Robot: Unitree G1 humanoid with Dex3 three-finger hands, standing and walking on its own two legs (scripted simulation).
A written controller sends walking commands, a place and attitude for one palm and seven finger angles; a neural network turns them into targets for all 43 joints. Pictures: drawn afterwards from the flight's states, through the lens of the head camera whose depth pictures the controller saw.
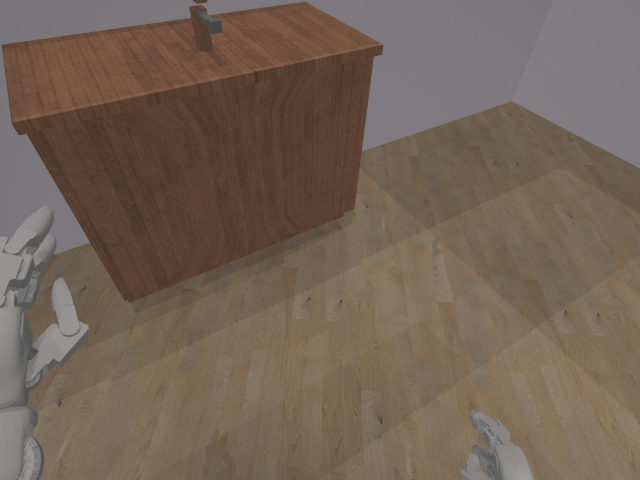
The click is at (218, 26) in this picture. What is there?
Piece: tap's lever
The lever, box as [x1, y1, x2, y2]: [207, 18, 222, 33]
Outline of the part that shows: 207,19 209,31 212,33 222,32 221,23 218,18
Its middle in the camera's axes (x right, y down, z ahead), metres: -0.27 -0.54 +0.99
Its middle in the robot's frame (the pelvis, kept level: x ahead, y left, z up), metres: +1.10 +0.34 +0.13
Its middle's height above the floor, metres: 0.90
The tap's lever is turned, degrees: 0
